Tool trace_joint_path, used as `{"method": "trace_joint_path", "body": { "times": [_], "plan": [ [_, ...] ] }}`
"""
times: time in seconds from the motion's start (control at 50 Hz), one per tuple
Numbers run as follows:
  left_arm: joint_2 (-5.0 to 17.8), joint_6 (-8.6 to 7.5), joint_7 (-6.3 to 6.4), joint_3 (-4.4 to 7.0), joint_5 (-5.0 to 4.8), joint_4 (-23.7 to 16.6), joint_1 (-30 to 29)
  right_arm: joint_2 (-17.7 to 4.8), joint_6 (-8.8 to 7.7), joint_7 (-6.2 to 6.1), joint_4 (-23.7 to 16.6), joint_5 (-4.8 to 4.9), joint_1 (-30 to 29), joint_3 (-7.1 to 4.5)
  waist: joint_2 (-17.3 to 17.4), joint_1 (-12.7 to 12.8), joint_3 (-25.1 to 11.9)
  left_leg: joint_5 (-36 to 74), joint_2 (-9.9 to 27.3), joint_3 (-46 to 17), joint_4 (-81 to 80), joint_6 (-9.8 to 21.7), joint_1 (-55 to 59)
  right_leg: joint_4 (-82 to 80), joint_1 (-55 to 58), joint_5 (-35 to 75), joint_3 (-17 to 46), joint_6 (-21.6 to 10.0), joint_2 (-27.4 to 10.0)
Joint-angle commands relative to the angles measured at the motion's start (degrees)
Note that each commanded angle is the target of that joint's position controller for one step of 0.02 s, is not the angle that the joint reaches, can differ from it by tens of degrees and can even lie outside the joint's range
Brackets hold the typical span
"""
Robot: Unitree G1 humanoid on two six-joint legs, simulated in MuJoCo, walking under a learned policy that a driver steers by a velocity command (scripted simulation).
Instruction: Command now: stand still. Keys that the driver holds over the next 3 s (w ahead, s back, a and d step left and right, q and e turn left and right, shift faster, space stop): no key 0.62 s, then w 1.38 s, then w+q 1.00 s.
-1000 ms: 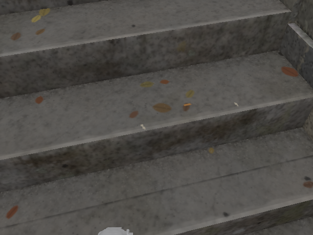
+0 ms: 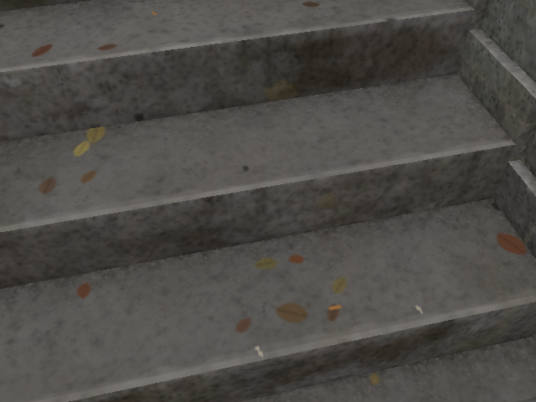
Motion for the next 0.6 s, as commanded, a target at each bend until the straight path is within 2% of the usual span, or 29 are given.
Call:
{"method": "trace_joint_path", "body": {
  "times": [0.02,0.06,0.12,0.16,0.2,0.38,0.6],
  "plan": [
    [3.32,-1.84,-0.92,-0.15,-0.72,-3.13,-2.33,-1.86,-0.95,0.36,-2.52,1.14,1.48,0.24,-2.91,-0.71,-0.62,9.66,-1.34,2.34,-1.71,3.34,-5.08,-1.25,4.88,18.05,2.67,-2.95,-3.70],
    [4.12,-1.73,-1.07,-0.12,-0.68,-3.34,-2.63,-1.01,-1.03,0.31,-2.06,1.55,2.23,0.58,-1.77,-0.48,-0.52,11.77,-1.47,2.43,-0.93,3.46,-5.28,0.40,4.63,21.34,2.10,-3.18,-3.86],
    [5.88,-1.43,-0.97,0.38,-0.59,-3.89,-3.97,-2.32,-1.83,0.14,-2.45,1.81,1.33,0.71,-1.10,-0.02,-0.99,13.21,-1.72,2.39,0.23,3.08,-6.01,2.30,3.94,20.92,1.50,-3.19,-3.76],
    [5.62,-1.21,-0.98,0.33,-1.05,-4.56,-5.50,-2.37,-1.99,0.42,-2.80,1.45,1.28,0.98,-1.46,-0.12,-0.82,13.42,-1.61,1.95,0.02,3.21,-5.99,3.01,3.40,18.54,1.41,-2.86,-3.68],
    [5.49,-1.15,-0.87,0.29,-0.93,-4.86,-6.66,-3.08,-2.23,0.57,-3.13,1.53,0.62,0.91,-0.90,0.02,-0.55,13.66,-1.65,1.73,0.12,3.44,-5.95,3.47,2.35,16.10,1.14,-2.63,-3.64],
    [5.85,-0.67,0.16,0.22,-0.95,-4.63,-9.80,-3.70,-3.11,1.06,-3.61,1.56,0.38,1.07,-0.62,0.01,-0.42,15.16,-1.70,1.03,0.16,4.07,-4.67,4.65,0.05,10.30,0.23,-1.47,-3.14],
    [6.23,-0.24,0.22,-0.48,-0.81,-1.64,-9.15,-4.10,-2.29,1.36,-2.35,1.37,3.61,1.26,-1.48,0.19,1.43,11.54,-2.32,1.14,-2.14,4.46,-2.95,2.97,-0.77,6.65,-0.11,-0.28,-3.26]
  ]
}}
